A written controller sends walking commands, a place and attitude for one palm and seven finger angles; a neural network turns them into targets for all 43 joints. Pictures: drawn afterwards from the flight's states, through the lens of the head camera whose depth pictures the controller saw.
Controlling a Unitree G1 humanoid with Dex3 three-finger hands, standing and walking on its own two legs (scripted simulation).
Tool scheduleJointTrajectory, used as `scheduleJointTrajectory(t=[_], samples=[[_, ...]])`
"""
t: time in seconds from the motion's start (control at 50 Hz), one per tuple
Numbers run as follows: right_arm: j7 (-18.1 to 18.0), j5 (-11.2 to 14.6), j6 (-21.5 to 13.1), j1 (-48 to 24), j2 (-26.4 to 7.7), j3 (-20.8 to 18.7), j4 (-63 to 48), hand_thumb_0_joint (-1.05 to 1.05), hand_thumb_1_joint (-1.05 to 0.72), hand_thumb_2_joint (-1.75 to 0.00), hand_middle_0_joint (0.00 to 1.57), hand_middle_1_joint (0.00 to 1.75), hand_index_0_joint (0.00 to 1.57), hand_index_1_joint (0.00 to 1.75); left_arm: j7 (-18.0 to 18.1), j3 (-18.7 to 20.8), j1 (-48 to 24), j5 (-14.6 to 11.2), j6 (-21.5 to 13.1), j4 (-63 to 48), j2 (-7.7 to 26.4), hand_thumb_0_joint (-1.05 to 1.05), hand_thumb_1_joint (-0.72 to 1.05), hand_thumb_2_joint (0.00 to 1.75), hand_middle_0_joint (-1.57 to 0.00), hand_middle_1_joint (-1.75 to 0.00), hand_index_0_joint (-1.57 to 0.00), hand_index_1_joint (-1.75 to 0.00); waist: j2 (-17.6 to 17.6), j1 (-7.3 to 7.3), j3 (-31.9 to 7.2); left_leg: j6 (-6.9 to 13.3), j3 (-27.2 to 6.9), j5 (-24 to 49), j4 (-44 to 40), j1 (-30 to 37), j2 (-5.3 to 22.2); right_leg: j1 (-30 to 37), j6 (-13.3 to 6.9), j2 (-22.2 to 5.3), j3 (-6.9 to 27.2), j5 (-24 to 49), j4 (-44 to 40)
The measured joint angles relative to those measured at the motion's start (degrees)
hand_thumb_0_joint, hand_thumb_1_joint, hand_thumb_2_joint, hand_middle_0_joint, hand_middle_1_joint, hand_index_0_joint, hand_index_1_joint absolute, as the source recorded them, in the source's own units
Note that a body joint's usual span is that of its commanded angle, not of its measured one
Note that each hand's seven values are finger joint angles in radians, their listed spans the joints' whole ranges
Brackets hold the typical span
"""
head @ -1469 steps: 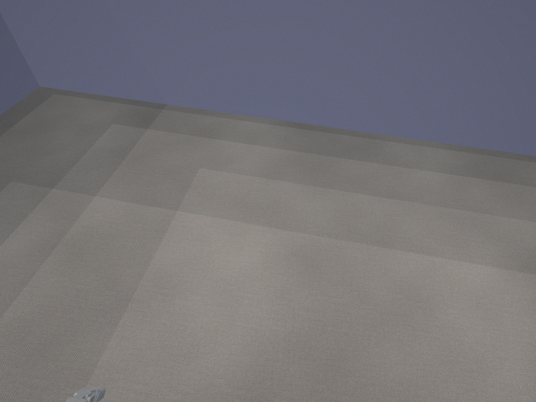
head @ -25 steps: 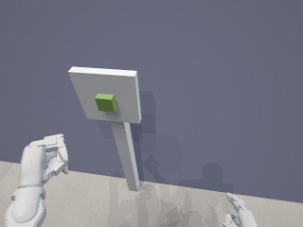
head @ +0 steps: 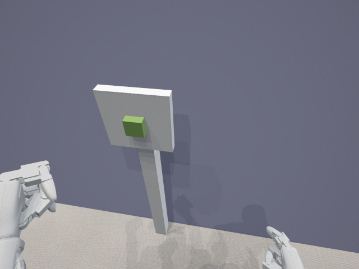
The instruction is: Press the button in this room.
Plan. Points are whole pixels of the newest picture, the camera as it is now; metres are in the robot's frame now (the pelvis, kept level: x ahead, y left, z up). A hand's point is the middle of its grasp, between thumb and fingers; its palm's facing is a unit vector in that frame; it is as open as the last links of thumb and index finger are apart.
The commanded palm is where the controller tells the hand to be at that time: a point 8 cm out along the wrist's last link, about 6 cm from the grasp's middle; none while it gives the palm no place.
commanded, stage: draw the hand back to the body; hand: left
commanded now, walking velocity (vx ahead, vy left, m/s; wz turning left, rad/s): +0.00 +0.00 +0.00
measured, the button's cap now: (135, 125) +0.46 +0.20 +0.07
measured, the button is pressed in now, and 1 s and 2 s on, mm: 0 0 0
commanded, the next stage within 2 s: step back with the hand held close in 0.14 s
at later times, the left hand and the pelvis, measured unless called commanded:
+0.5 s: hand (57, 195) +0.18 +0.24 +0.16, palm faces +0.34 -0.82 -0.45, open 3.1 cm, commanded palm +0.12 +0.28 +0.18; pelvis -0.02 +0.01 +0.00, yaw -2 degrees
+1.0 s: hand (31, 223) +0.13 +0.25 +0.16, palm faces +0.40 -0.79 -0.47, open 3.1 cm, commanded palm +0.07 +0.29 +0.18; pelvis -0.07 +0.01 -0.02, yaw -2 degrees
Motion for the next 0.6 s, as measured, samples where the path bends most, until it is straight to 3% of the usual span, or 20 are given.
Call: scheduleJointTrajectory(t=[0.3, 0.38, 0.46, 0.6], samples=[[-0.2, -0.1, -0.3, 1.1, 0.4, 0.5, 0.3, 0.01, -0.90, -0.89, 0.21, 0.30, 0.20, 0.30, 0.1, 0.4, -0.9, 0.0, -0.4, 0.4, 0.4, 0.02, 0.89, 0.90, -1.31, -1.50, -1.31, -1.50, -0.8, -0.59, 0.5, 0.0, 0.4, 0.3, 0.6, -0.8, 0.2, -0.5, -0.1, 0.2, 0.4, 0.9, -0.2], [-0.2, -0.3, 2.0, 0.0, 0.4, 0.6, -1.1, 0.01, -0.90, -0.89, 0.21, 0.30, 0.20, 0.30, 0.3, 3.9, -0.9, 0.0, -3.1, 1.4, 0.5, 0.01, 0.89, 0.90, -1.31, -1.50, -1.31, -1.50, -1.3, -2.36, -0.2, 0.2, 0.7, 0.8, 1.4, -4.7, 0.3, -3.9, -0.1, 0.3, 0.7, 2.3, -0.9], [-0.2, -0.5, 3.5, -0.6, -0.3, -0.2, -2.1, 0.01, -0.90, -0.89, 0.21, 0.30, 0.20, 0.30, 0.4, 3.9, 1.2, 0.4, -4.0, -0.1, 0.7, 0.01, 0.89, 0.90, -1.31, -1.50, -1.30, -1.50, -2.0, -3.89, -0.1, 0.6, 1.6, 1.5, 1.6, -7.8, -0.4, -7.5, 0.3, -0.3, 1.6, 3.1, -0.1], [-0.6, 0.1, 5.9, -0.3, -0.7, -2.1, -3.4, 0.01, -0.91, -0.89, 0.21, 0.30, 0.20, 0.30, 0.2, 4.4, 4.9, 0.8, -4.6, -3.1, 3.5, 0.02, 0.88, 0.90, -1.31, -1.50, -1.30, -1.50, -3.2, -4.90, -0.2, 1.3, 2.7, 1.2, 4.0, -10.9, -1.8, -12.0, 1.0, -1.7, 2.8, 1.8, 4.8]])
